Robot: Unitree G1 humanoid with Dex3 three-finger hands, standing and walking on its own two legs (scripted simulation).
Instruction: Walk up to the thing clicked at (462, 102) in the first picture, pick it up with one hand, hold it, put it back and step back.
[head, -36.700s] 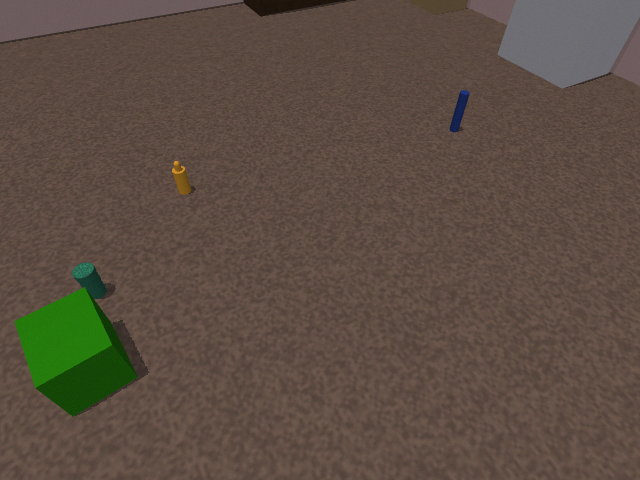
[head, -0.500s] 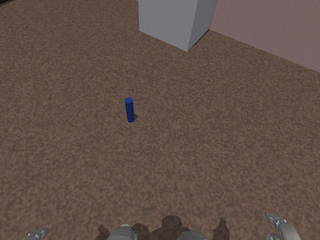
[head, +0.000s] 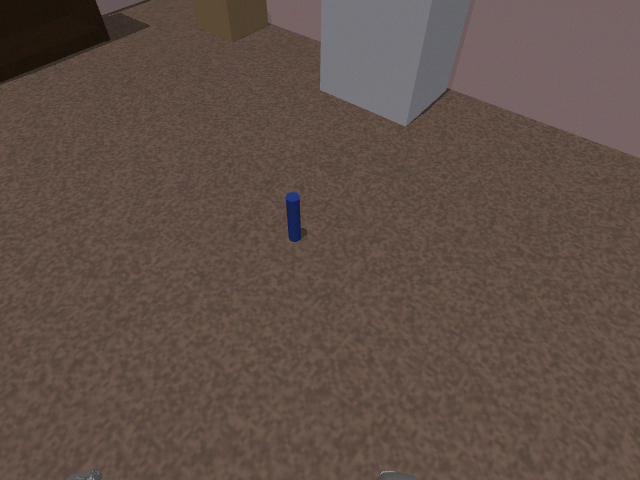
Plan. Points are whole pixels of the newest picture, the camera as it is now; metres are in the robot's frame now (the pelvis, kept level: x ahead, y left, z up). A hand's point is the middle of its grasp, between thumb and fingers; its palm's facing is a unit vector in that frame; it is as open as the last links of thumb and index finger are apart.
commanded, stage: step back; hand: left
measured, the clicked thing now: (293, 218) +1.10 +0.12 -0.64
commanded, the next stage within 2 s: stand in 0.84 s
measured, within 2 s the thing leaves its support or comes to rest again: neither
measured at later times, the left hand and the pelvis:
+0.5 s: hand out of the picture +0.04 +0.29 -0.15, palm faces +0.00 -0.94 -0.35, open 7.4 cm; pelvis +0.00 +0.02 +0.01, yaw +0 degrees
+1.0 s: hand (134, 462) +0.17 +0.26 -0.13, palm faces -0.04 -0.94 -0.33, open 7.4 cm; pelvis +0.05 +0.02 +0.02, yaw -1 degrees
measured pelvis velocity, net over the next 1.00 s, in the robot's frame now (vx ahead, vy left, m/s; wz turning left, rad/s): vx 0.05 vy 0.02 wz -0.02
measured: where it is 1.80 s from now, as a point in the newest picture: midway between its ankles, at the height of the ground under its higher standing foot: outside the picture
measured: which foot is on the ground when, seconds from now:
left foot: down 0.00-1.00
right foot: down 0.00-1.00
